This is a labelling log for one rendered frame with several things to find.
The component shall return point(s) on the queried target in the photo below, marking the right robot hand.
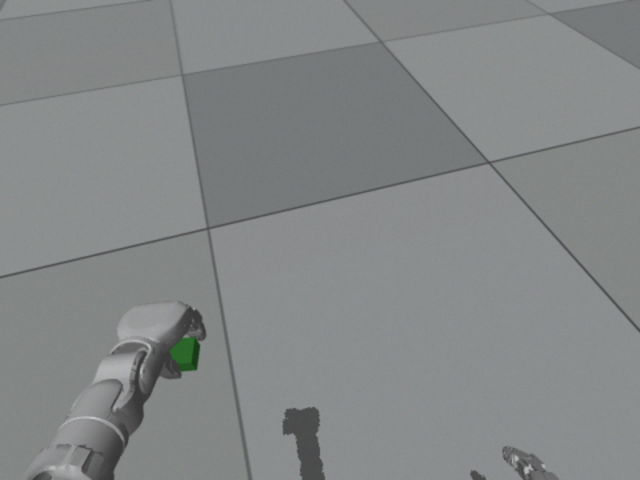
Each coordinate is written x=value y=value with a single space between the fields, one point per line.
x=528 y=466

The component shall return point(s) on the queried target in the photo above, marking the left robot hand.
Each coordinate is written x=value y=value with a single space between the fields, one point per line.
x=165 y=323

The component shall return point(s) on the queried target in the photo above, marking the left robot arm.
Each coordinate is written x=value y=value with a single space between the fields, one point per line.
x=91 y=440

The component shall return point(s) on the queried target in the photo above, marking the small box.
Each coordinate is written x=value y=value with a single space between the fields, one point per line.
x=186 y=354

